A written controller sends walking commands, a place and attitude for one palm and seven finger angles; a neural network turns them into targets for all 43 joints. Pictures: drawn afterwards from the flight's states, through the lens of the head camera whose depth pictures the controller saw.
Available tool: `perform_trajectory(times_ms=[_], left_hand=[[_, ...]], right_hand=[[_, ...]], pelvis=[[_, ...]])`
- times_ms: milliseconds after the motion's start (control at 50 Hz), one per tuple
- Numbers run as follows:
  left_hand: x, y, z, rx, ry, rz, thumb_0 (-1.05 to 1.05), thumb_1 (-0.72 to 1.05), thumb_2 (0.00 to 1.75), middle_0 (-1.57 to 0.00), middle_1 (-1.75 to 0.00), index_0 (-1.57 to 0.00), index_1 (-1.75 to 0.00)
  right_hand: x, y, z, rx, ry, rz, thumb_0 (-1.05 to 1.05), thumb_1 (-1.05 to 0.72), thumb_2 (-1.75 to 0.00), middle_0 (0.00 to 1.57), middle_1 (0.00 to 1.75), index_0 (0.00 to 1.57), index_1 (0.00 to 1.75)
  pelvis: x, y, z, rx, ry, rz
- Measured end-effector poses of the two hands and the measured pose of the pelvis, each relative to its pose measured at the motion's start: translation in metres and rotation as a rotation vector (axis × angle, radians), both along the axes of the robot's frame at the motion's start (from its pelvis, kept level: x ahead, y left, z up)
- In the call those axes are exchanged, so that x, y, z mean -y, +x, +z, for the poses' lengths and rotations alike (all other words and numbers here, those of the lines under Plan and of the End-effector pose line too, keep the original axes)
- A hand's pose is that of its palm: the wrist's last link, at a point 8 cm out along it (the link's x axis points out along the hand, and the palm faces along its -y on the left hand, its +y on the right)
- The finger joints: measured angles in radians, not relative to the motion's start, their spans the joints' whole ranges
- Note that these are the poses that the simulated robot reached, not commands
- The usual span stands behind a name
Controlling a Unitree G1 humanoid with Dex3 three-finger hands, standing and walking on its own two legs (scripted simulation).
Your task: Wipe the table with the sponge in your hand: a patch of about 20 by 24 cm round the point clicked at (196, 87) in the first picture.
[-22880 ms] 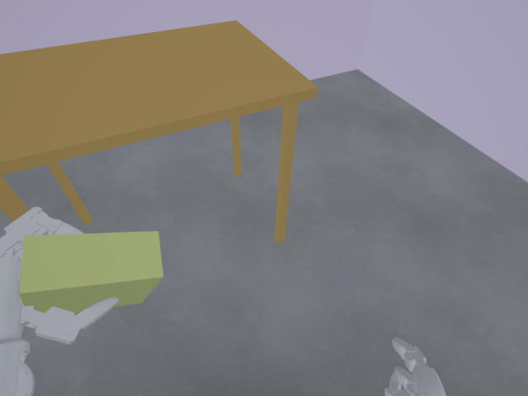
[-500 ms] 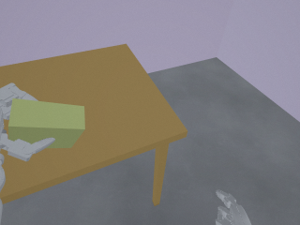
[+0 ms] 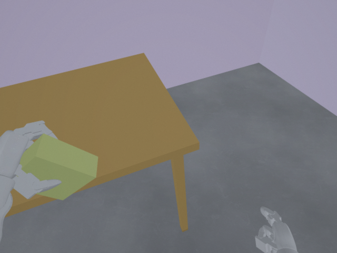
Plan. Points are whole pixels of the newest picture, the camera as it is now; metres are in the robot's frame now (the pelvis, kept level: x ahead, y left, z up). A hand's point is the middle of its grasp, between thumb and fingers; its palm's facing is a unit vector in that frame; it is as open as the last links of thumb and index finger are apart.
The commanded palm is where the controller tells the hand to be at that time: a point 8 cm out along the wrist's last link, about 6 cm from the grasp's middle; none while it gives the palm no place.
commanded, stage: turn the palm down, sponge in hand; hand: left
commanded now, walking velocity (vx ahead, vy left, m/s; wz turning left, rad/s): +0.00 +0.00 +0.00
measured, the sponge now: (63, 173) +0.24 +0.26 +0.11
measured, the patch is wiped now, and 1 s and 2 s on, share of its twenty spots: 0.00 0.00 0.00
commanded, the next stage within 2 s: move the sponge above the wiping area in 1.52 s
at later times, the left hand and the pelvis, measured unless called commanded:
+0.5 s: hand (41, 148) +0.25 +0.27 +0.19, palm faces +0.21 -0.36 -0.91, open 9.8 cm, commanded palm +0.21 +0.32 +0.26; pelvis +0.02 +0.03 +0.01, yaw -2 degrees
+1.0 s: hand (15, 139) +0.24 +0.30 +0.22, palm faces +0.28 -0.09 -0.96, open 9.8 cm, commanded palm +0.19 +0.31 +0.28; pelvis -0.01 +0.04 +0.01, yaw -1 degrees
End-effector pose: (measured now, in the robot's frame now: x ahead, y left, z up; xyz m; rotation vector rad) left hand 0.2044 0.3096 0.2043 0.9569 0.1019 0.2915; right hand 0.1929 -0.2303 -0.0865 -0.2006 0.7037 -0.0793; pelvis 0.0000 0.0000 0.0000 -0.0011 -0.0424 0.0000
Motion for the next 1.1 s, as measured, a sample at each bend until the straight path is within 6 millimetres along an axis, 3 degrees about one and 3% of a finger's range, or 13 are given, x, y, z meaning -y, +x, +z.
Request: perform_trajectory(times_ms=[60,120,220,340,420,520,560,640,740,840,920,1040,1100], left_hand=[[0.023,0.007,0.006,0.037,0.025,-0.148,-0.01,-0.49,1.03,-0.76,-1.36,-0.77,-1.37],[0.032,0.006,0.023,0.148,0.072,-0.200,-0.01,-0.48,1.03,-0.77,-1.36,-0.77,-1.36],[0.007,0.003,0.043,0.224,0.143,-0.028,-0.01,-0.48,1.03,-0.77,-1.36,-0.78,-1.36],[-0.028,0.009,0.026,0.018,0.172,0.154,-0.01,-0.48,1.03,-0.77,-1.37,-0.77,-1.37],[-0.009,0.014,0.016,-0.024,0.182,0.042,-0.01,-0.48,1.03,-0.77,-1.37,-0.77,-1.37],[0.023,0.010,0.035,0.103,0.257,-0.124,-0.01,-0.48,1.03,-0.77,-1.37,-0.78,-1.37],[0.017,0.009,0.048,0.155,0.295,-0.089,-0.01,-0.49,1.03,-0.77,-1.36,-0.78,-1.36],[-0.017,0.008,0.065,0.181,0.318,0.100,-0.01,-0.49,1.03,-0.78,-1.36,-0.78,-1.36],[-0.044,0.003,0.057,0.062,0.294,0.249,-0.01,-0.48,1.03,-0.77,-1.37,-0.77,-1.37],[-0.014,0.003,0.032,-0.037,0.297,0.117,-0.01,-0.48,1.03,-0.77,-1.37,-0.77,-1.37],[0.012,0.003,0.037,-0.012,0.405,-0.007,-0.01,-0.49,1.03,-0.77,-1.37,-0.78,-1.37],[-0.002,0.000,0.076,0.099,0.494,0.103,0.00,-0.49,1.03,-0.78,-1.36,-0.78,-1.37],[-0.015,-0.002,0.081,0.097,0.469,0.193,0.00,-0.49,1.03,-0.78,-1.37,-0.78,-1.37]], right_hand=[[0.004,0.000,0.001,-0.016,-0.011,-0.022,0.01,-0.90,-0.90,0.20,0.30,0.20,0.29],[0.006,0.000,0.003,-0.037,-0.017,-0.035,0.01,-0.90,-0.90,0.20,0.30,0.20,0.29],[0.006,0.005,0.000,-0.063,-0.009,-0.053,0.01,-0.90,-0.90,0.20,0.30,0.20,0.29],[-0.007,0.021,-0.001,-0.051,-0.008,-0.048,0.01,-0.90,-0.90,0.20,0.30,0.20,0.29],[-0.024,0.035,0.010,0.003,-0.012,-0.021,0.01,-0.90,-0.90,0.20,0.30,0.20,0.29],[-0.050,0.050,0.026,0.065,0.012,0.023,0.01,-0.90,-0.90,0.20,0.30,0.20,0.29],[-0.059,0.053,0.029,0.068,0.034,0.040,0.01,-0.90,-0.90,0.20,0.30,0.20,0.29],[-0.073,0.054,0.030,0.054,0.067,0.070,0.01,-0.90,-0.90,0.20,0.30,0.20,0.29],[-0.080,0.051,0.029,0.047,0.070,0.089,0.01,-0.90,-0.90,0.20,0.30,0.20,0.30],[-0.083,0.050,0.031,0.061,0.045,0.108,0.01,-0.90,-0.90,0.20,0.30,0.20,0.30],[-0.086,0.053,0.033,0.071,0.040,0.127,0.01,-0.90,-0.90,0.20,0.30,0.20,0.29],[-0.086,0.053,0.035,0.070,0.088,0.132,0.01,-0.90,-0.90,0.20,0.30,0.20,0.29],[-0.082,0.050,0.035,0.067,0.101,0.130,0.01,-0.90,-0.90,0.20,0.30,0.20,0.30]], pelvis=[[0.001,0.007,0.000,-0.015,0.005,-0.014],[0.001,0.016,-0.001,-0.027,0.008,-0.023],[-0.008,0.026,0.000,-0.031,0.007,-0.029],[-0.021,0.025,0.002,-0.038,0.007,-0.024],[-0.028,0.023,0.004,-0.044,0.005,-0.024],[-0.036,0.022,0.006,-0.037,-0.001,-0.026],[-0.037,0.020,0.006,-0.027,-0.003,-0.028],[-0.040,0.013,0.008,-0.008,-0.004,-0.027],[-0.043,0.003,0.011,0.002,-0.002,-0.016],[-0.045,-0.005,0.011,0.011,0.001,-0.010],[-0.044,-0.007,0.011,0.024,0.004,-0.016],[-0.037,-0.008,0.012,0.037,0.003,-0.028],[-0.033,-0.009,0.012,0.035,0.003,-0.023]])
